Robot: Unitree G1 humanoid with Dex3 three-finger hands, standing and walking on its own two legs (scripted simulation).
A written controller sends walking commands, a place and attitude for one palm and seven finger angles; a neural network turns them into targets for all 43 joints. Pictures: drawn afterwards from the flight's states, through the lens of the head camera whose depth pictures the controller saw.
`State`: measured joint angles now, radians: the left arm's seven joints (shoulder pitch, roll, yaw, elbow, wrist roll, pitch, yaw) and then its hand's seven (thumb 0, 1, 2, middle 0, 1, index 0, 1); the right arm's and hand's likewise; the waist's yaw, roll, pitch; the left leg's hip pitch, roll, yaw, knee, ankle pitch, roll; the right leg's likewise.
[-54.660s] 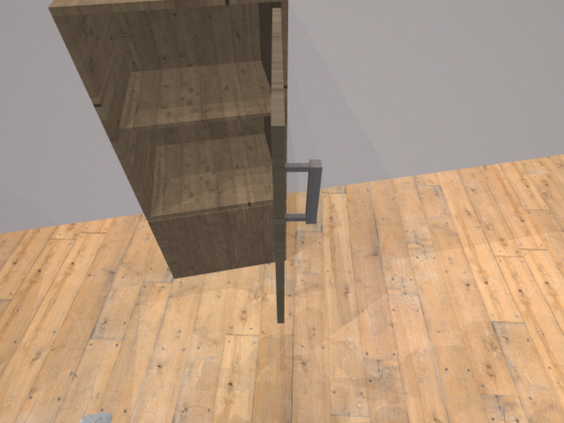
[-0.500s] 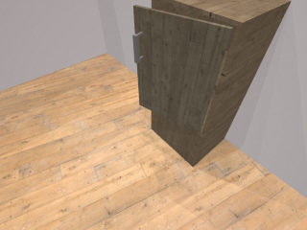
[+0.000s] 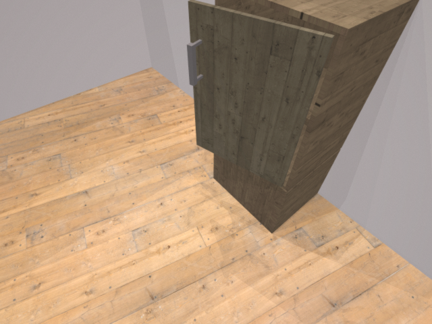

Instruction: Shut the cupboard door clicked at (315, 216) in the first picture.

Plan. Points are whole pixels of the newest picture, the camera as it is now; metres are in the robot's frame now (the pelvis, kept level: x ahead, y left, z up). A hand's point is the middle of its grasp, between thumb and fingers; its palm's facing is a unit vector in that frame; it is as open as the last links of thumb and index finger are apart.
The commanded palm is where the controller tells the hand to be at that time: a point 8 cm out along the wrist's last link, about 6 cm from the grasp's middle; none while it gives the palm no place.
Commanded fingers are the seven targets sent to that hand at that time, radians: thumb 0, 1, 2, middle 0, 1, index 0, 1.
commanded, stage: walk to a spot facing it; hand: left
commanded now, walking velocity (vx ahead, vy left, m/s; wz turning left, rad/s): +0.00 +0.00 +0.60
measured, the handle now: (196, 63) +0.87 +0.11 +0.05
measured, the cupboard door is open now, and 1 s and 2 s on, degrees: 16 16 16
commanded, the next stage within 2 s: none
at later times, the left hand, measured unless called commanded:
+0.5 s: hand out of the picture +0.02 +0.25 -0.17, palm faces +0.31 -0.92 -0.26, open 7.4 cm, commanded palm none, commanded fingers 0.00 0.90 0.90 -0.20 -0.30 -0.20 -0.30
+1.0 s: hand out of the picture -0.07 +0.19 -0.19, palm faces +0.64 -0.73 -0.26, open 7.4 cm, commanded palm none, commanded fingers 0.00 0.90 0.90 -0.20 -0.30 -0.20 -0.30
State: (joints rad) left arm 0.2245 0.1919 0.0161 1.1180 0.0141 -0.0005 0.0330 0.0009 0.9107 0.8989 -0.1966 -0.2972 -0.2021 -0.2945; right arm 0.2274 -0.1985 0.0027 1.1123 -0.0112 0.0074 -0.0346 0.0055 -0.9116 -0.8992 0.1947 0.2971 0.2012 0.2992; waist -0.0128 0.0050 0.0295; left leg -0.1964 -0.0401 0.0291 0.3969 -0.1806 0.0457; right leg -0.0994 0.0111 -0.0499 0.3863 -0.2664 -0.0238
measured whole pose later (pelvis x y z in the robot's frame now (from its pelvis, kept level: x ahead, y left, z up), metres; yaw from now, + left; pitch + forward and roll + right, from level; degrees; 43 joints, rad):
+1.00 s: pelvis +0.02 +0.00 -0.03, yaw +40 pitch +1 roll +1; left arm 0.25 0.21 0.07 0.88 0.03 0.02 0.02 0.00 0.91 0.90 -0.20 -0.30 -0.21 -0.30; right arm 0.17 -0.24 -0.06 0.88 -0.02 0.05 0.03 0.01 -0.91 -0.90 0.19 0.30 0.20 0.30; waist -0.01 -0.03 0.11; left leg -0.32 0.01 0.06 0.62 -0.26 0.00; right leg -0.26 -0.16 -0.19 0.72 -0.44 0.05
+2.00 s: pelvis +0.13 +0.17 -0.01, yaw +72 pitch +0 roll +1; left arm 0.14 0.21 0.09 0.86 0.04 -0.01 -0.03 0.01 0.91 0.90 -0.19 -0.30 -0.20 -0.29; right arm 0.34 -0.17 -0.04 1.01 -0.03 -0.02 0.00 0.01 -0.91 -0.90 0.20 0.30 0.20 0.30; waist -0.03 0.01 0.07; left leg -0.12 -0.02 0.01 0.45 -0.34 0.02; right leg -0.48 -0.09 -0.05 0.67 -0.19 0.06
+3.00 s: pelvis +0.15 +0.38 -0.01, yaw +78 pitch +1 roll +0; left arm 0.27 0.16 0.08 0.95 0.04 0.03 0.01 0.00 0.91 0.90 -0.20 -0.30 -0.20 -0.29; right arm 0.16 -0.20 -0.05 0.96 0.00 0.05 -0.03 0.01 -0.91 -0.90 0.20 0.30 0.20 0.30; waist 0.04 0.00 0.07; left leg -0.40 0.00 0.05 0.89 -0.49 -0.04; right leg -0.26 0.00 0.05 0.53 -0.29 0.01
